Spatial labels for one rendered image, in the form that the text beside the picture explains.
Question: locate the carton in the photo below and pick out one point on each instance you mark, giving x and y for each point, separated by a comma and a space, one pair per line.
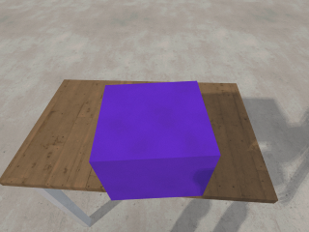
154, 140

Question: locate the table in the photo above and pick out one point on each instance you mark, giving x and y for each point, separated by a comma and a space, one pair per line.
55, 154

